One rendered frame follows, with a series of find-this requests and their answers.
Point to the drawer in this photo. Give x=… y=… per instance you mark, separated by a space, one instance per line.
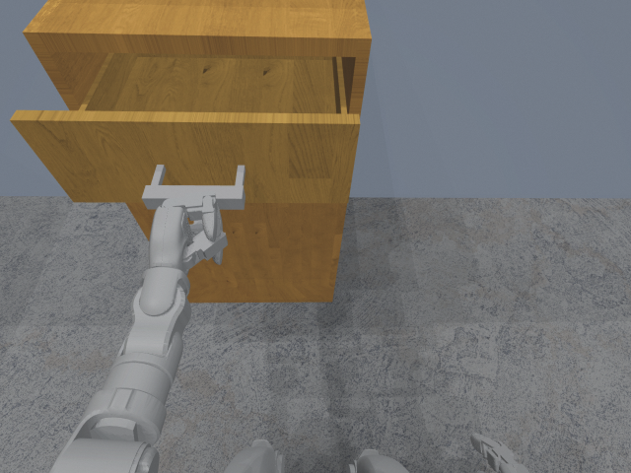
x=202 y=115

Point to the left robot hand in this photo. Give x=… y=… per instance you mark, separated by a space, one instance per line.
x=171 y=232

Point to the right robot shin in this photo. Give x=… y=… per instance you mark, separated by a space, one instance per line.
x=369 y=452

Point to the cabinet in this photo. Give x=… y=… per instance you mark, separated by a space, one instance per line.
x=276 y=252

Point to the left robot upper arm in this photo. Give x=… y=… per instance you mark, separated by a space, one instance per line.
x=108 y=456

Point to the right robot hand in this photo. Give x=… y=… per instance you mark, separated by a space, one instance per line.
x=499 y=457

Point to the left robot forearm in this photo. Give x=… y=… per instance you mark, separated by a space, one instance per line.
x=131 y=404

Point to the handle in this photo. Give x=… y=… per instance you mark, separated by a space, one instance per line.
x=229 y=197

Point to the left robot thigh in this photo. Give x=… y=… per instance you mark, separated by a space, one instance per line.
x=259 y=459

